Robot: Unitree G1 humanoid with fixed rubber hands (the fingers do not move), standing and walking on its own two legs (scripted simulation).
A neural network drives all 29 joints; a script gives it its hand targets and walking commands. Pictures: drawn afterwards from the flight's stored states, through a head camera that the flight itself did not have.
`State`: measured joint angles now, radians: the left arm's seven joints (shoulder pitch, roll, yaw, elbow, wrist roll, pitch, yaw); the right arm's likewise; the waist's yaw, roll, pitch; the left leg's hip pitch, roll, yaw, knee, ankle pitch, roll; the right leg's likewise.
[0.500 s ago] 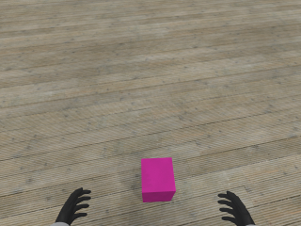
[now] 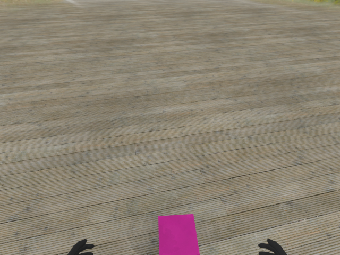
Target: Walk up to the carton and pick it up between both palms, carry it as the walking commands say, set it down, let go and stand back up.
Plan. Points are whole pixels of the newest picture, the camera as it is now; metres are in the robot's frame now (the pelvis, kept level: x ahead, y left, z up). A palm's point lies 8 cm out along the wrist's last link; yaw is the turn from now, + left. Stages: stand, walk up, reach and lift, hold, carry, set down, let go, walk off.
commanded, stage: stand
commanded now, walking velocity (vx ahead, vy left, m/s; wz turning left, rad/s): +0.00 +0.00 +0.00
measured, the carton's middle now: (176, 245) +0.39 -0.03 -0.63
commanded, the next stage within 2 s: none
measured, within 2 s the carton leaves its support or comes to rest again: neither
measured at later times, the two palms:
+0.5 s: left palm out of the picture +0.05 +0.27 -0.09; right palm out of the picture +0.02 -0.27 -0.10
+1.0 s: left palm out of the picture -0.03 +0.28 -0.11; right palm out of the picture -0.06 -0.27 -0.11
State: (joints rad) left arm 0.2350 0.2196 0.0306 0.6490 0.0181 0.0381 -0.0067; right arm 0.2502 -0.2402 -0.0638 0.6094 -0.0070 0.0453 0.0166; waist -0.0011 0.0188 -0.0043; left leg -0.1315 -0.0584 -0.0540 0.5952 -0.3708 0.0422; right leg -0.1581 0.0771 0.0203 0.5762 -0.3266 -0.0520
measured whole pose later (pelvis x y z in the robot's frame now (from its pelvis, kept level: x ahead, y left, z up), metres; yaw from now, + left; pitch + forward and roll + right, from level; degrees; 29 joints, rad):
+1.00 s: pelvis -0.08 +0.00 +0.00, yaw -2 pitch -4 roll +0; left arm 0.34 0.28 0.06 0.94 0.02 -0.03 0.00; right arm 0.40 -0.27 -0.06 0.89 -0.02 -0.04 0.00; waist 0.00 0.00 -0.08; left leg -0.25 -0.05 -0.01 0.54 -0.23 0.03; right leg -0.28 0.06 0.04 0.51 -0.17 -0.04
